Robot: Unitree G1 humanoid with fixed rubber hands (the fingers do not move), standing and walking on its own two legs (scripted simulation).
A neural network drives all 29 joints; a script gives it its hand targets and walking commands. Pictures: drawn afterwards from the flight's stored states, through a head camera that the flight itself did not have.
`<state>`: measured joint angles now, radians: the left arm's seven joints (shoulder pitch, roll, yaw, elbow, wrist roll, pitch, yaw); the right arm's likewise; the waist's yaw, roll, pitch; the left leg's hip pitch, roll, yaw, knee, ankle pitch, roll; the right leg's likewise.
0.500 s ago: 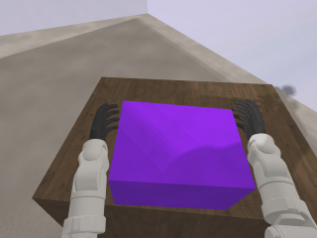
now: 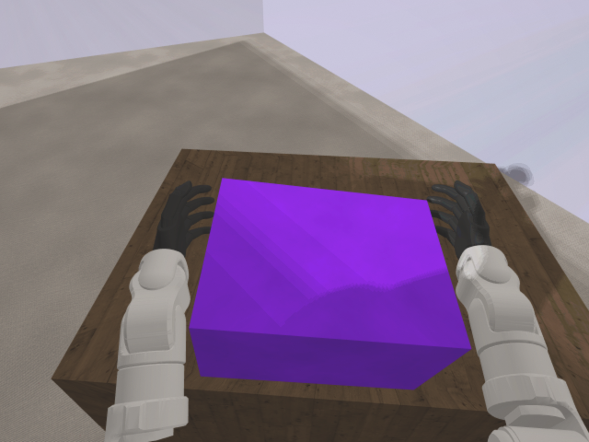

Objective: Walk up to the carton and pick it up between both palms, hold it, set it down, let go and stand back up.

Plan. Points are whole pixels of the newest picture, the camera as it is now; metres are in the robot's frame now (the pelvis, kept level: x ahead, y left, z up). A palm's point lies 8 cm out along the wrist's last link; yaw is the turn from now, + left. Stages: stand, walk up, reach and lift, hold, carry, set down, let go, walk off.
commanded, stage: reach and lift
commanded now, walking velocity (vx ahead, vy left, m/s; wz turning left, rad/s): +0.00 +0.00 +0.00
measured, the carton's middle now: (318, 284) +0.32 -0.02 +0.08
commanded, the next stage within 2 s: hold in 0.92 s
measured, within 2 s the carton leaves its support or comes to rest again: neither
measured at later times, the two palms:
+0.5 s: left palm (172, 230) +0.34 +0.17 +0.17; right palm (475, 227) +0.35 -0.22 +0.16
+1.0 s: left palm (167, 221) +0.34 +0.17 +0.18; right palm (477, 216) +0.35 -0.22 +0.18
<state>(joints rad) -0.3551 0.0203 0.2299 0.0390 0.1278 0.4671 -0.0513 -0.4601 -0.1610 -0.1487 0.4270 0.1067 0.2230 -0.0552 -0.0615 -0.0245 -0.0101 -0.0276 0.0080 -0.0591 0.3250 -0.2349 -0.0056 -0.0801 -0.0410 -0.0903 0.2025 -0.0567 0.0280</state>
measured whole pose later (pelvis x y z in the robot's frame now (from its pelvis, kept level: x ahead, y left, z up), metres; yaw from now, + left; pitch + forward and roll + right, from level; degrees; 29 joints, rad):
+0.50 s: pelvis +0.00 -0.01 +0.00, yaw +1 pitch -4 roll -1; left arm -0.42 0.03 0.27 0.04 0.13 0.54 -0.08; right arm -0.52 -0.17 -0.14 0.43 0.12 0.29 -0.07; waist -0.07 -0.02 -0.03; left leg -0.03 0.02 -0.07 0.33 -0.24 -0.01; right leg -0.09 -0.03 -0.10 0.22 -0.07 0.02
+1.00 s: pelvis -0.01 -0.01 +0.00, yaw +1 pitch -4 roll -1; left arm -0.49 0.04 0.30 0.08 0.14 0.58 -0.09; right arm -0.59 -0.17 -0.15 0.48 0.12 0.32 -0.07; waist -0.07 -0.02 -0.04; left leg -0.04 0.01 -0.07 0.33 -0.23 -0.02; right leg -0.09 -0.04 -0.10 0.23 -0.07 0.02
